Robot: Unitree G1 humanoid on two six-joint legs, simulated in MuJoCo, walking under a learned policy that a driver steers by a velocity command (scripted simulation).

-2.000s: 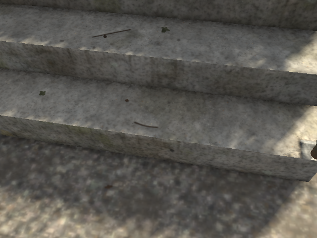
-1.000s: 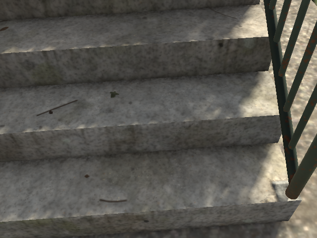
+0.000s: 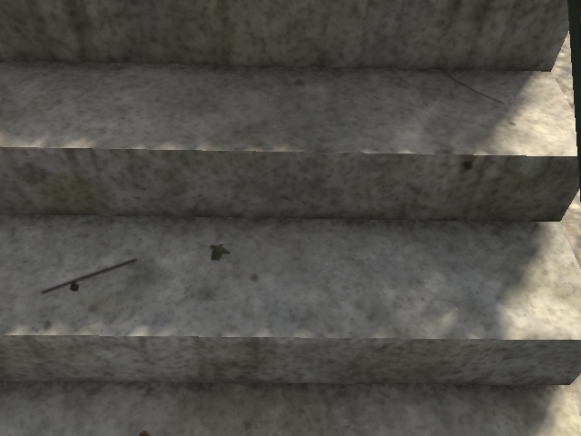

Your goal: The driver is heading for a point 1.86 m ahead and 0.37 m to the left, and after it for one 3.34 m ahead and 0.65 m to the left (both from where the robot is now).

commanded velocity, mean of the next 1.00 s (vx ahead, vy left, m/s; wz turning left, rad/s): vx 0.01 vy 0.00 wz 0.47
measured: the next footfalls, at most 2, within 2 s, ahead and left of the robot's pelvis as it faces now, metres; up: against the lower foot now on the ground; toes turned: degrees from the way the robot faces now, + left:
right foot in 0.38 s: -0.01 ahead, -0.12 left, +0.00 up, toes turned +14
left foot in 0.90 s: -0.15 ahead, +0.04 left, +0.00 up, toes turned +29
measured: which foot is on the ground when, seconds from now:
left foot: down 0.00-0.38, up 0.40-0.88, down 0.90-1.00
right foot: up 0.00-0.36, down 0.38-0.90, up 0.92-1.00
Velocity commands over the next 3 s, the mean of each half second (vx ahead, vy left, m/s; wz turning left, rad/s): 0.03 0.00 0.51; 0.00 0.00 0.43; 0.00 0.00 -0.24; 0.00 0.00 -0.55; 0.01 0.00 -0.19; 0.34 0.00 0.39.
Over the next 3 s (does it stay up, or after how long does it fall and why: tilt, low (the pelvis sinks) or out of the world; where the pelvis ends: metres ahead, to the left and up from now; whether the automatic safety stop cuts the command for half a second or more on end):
stays up -0.10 -0.06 0.01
